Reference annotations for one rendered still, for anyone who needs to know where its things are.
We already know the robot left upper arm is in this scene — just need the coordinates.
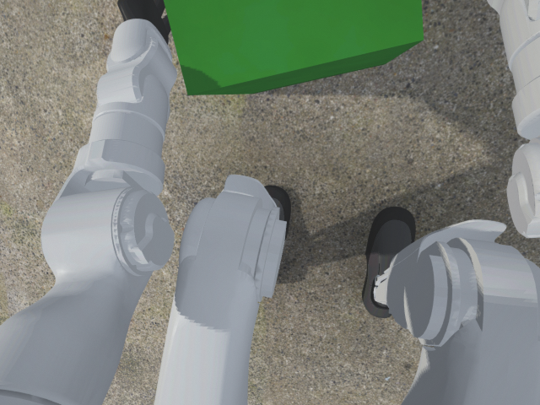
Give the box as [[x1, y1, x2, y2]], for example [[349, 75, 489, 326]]
[[0, 186, 175, 405]]

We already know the robot right upper arm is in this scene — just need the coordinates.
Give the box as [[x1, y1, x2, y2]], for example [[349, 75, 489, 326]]
[[506, 135, 540, 238]]

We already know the left robot forearm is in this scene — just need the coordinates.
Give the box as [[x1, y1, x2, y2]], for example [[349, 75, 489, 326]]
[[40, 19, 177, 254]]

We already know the robot thigh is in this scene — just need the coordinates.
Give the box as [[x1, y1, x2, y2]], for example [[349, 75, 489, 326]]
[[154, 192, 287, 405], [401, 238, 540, 405]]

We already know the left robot hand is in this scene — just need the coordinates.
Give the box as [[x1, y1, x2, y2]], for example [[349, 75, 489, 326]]
[[117, 0, 171, 45]]

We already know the robot left thigh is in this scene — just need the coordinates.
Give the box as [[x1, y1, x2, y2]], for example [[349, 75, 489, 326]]
[[154, 192, 287, 405]]

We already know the robot right thigh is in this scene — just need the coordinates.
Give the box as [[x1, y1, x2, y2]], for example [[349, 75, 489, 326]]
[[401, 238, 540, 405]]

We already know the right robot forearm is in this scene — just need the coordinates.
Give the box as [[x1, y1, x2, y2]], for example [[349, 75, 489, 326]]
[[487, 0, 540, 140]]

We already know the carton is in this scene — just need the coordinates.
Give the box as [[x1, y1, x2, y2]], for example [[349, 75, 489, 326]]
[[164, 0, 424, 95]]

